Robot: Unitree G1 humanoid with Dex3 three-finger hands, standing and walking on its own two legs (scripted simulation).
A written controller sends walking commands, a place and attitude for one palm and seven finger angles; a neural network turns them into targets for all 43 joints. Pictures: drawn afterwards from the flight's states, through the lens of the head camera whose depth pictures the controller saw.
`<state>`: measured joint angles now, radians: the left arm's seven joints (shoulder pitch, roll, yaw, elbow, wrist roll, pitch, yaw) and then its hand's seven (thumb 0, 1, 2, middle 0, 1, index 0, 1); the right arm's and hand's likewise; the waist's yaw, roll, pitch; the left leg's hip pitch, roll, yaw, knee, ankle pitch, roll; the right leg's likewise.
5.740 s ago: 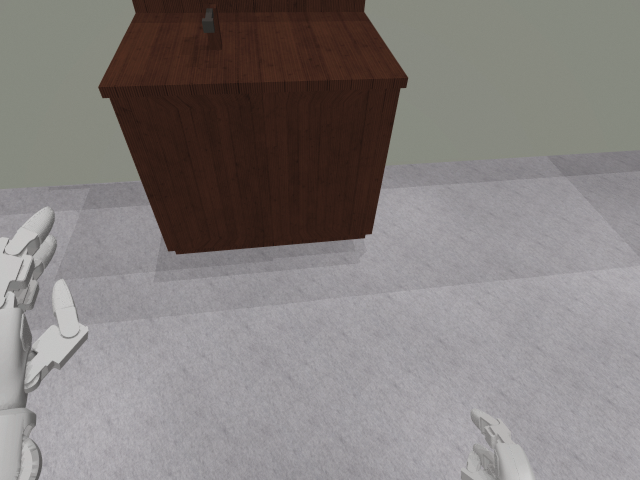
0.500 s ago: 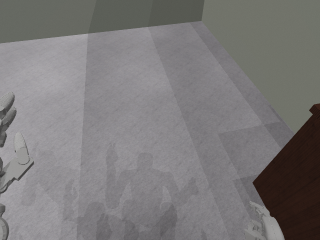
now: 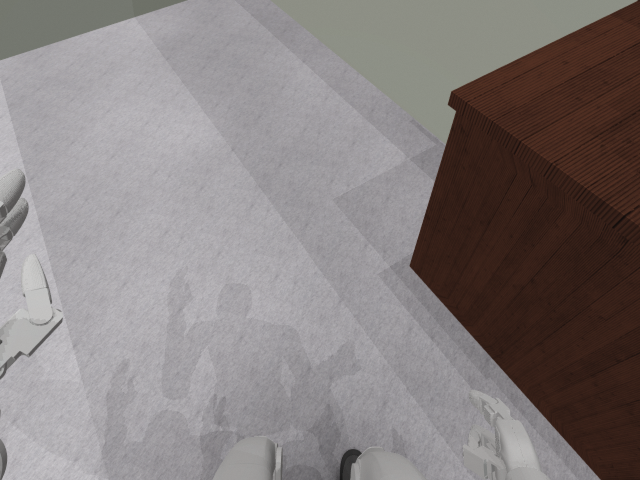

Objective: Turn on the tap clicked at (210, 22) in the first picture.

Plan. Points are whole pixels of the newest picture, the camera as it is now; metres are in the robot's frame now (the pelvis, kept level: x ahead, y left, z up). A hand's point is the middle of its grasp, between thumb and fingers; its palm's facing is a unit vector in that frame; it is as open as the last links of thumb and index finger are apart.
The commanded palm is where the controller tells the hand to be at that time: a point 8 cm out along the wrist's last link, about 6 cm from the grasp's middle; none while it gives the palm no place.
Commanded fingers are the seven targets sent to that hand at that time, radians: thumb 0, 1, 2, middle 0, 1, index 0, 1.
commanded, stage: turn to face it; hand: left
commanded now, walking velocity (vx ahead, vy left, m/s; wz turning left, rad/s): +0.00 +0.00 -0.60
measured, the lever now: out of the picture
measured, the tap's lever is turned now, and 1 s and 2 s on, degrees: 0 0 0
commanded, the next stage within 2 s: none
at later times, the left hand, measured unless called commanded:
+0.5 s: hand (169, 345) +0.21 +0.12 +0.17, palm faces +0.20 -0.84 -0.50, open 7.4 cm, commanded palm +0.17 +0.18 +0.19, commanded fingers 0.00 0.90 0.90 -0.20 -0.30 -0.20 -0.30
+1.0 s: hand (324, 387) +0.18 +0.00 +0.18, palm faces -0.10 -0.89 -0.45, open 7.4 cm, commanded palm +0.15 +0.07 +0.19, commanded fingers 0.00 0.90 0.90 -0.20 -0.30 -0.20 -0.30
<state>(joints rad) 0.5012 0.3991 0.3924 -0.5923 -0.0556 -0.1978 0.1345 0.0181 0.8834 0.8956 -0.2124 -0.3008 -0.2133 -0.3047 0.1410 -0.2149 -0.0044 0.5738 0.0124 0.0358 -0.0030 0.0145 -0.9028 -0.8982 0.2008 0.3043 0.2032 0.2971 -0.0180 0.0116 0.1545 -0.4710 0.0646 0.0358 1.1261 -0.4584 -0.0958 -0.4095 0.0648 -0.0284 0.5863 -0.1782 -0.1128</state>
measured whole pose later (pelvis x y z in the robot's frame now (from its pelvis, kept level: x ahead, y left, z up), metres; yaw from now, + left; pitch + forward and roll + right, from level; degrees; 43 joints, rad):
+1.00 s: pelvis -0.13 -0.08 +0.01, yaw -32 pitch +4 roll +5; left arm 0.47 0.36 0.34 -0.49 -0.04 -0.19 0.14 0.02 0.89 0.90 -0.21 -0.30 -0.21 -0.30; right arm 0.16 -0.27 -0.04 0.52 0.02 0.12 -0.01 0.01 -0.91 -0.90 0.20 0.30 0.20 0.30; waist 0.03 -0.04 0.00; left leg -0.24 -0.01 0.06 0.54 -0.49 -0.01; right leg -0.39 0.18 0.15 0.30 0.05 -0.11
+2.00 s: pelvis -0.27 -0.12 -0.01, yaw -66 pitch -1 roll +1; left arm 0.37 0.36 0.35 -0.48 -0.03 -0.18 0.14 0.02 0.89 0.90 -0.21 -0.30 -0.21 -0.30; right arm 0.17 -0.17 0.03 0.56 0.02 -0.02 0.00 0.01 -0.90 -0.90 0.20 0.30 0.20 0.30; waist 0.04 0.05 0.13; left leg -0.38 0.14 0.04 0.97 -0.51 -0.07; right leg -0.40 0.03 -0.07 0.70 -0.28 -0.07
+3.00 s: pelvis -0.22 -0.14 +0.01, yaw -72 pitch +0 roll +2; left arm 0.46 0.35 0.36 -0.44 -0.01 -0.23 0.15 0.02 0.89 0.90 -0.21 -0.30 -0.21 -0.30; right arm 0.22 -0.16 0.00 0.63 0.01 -0.11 -0.05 0.01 -0.90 -0.90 0.20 0.30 0.20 0.30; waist 0.00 0.01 0.03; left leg -0.22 0.04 0.13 0.53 -0.31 0.00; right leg -0.42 -0.07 -0.11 0.85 -0.44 0.02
